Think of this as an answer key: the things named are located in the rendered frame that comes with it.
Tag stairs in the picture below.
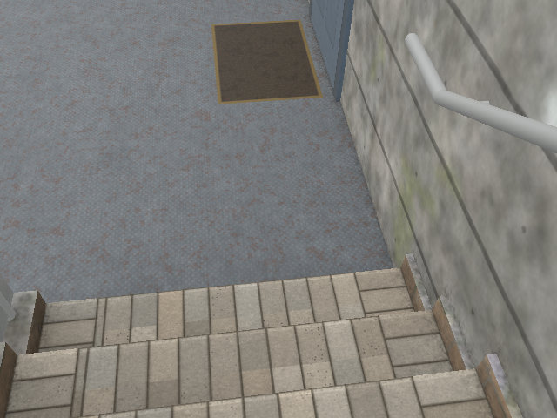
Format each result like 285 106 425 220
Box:
4 267 495 418

